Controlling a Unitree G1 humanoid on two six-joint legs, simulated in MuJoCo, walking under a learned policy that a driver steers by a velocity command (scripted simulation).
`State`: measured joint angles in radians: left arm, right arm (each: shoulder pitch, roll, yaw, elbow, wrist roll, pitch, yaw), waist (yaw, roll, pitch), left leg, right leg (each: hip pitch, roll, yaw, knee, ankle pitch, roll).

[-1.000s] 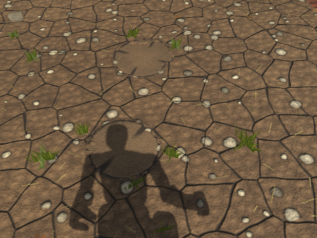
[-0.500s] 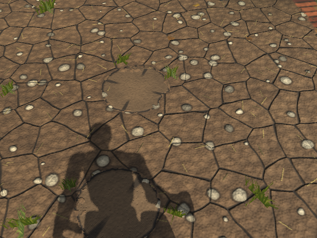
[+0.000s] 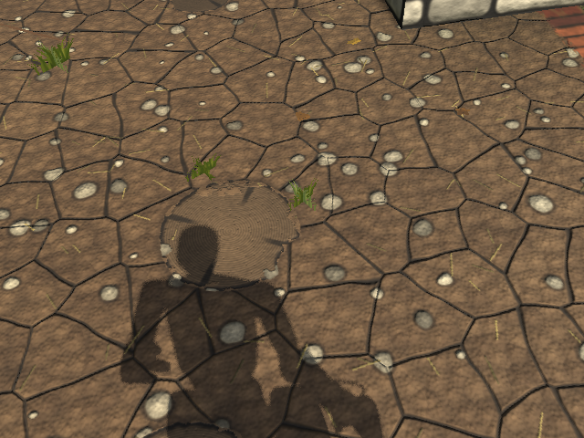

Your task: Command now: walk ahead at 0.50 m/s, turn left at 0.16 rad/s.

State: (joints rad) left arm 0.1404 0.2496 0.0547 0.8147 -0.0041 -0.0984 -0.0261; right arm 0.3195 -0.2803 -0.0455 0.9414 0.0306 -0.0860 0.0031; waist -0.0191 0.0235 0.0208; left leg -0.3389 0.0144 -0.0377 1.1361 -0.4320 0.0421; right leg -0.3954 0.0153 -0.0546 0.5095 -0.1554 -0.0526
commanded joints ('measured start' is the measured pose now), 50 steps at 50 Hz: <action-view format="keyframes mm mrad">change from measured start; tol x32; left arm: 1 81 95 24 -16 16 -12 4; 43 -213 118 17 -162 1 -33 -3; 50 275 201 56 -49 -9 -30 -8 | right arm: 1 -29 -101 -30 -75 0 -9 -5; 17 -337 -16 -14 -240 -10 27 49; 23 123 -256 -121 -177 -6 47 23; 50 139 -102 -30 -217 -3 11 -14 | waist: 1 34 -99 -78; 18 82 -73 64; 24 -32 255 -363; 43 -68 72 -2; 50 106 -251 -308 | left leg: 1 -309 122 -65 46 127 6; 18 -384 57 86 -510 371 30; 22 146 -83 146 -592 313 135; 25 733 314 -733 -840 154 365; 32 138 148 -274 -918 558 269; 47 279 105 -221 -553 762 108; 50 -390 -82 -159 167 -151 -8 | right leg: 1 317 -284 322 -297 67 -161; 16 461 -289 -94 -346 321 -100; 21 509 -292 -159 26 934 -42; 22 400 -249 -179 249 856 -6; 24 -275 45 -1 903 -418 85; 25 -387 -10 164 941 -392 53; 39 -127 -60 79 80 303 104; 47 164 -44 74 -52 152 -43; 50 727 -401 788 -189 -161 -253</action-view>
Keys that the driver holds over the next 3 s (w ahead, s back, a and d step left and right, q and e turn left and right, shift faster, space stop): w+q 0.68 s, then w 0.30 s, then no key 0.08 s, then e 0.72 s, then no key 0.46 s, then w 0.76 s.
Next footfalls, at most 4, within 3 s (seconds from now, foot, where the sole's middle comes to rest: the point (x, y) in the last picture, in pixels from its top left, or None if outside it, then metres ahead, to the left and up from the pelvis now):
0.44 left None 0.39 0.17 -0.77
0.94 right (274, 331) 0.73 0.09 -0.77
1.40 left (175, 329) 0.74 0.33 -0.77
1.82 right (283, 322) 0.75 0.06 -0.77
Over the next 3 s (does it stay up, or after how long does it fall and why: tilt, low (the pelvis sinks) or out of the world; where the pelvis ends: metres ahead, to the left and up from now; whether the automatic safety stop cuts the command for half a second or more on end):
stays up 0.96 0.22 -0.01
